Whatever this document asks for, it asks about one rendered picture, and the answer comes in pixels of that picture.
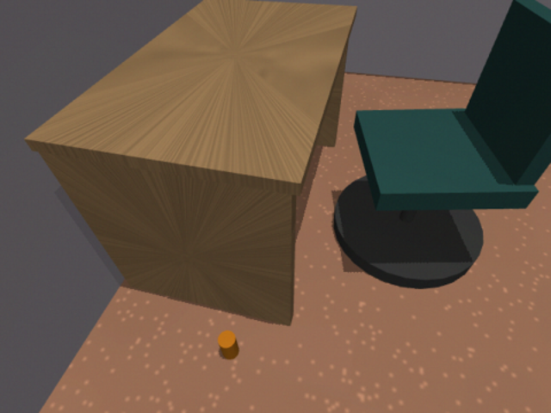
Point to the desk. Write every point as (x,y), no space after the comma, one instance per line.
(186,159)

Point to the can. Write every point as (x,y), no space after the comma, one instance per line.
(228,344)

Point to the office chair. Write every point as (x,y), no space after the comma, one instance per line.
(410,221)

